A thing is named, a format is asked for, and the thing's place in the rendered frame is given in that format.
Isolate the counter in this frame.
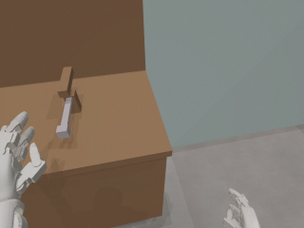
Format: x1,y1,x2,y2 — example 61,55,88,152
0,0,173,228

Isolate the tap lever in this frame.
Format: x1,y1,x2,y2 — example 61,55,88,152
56,97,73,139

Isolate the robot left hand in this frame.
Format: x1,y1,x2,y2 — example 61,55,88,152
0,111,48,201

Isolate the left robot forearm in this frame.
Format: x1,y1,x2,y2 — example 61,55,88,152
0,199,29,228

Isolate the robot right hand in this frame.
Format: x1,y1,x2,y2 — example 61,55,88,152
223,188,261,228

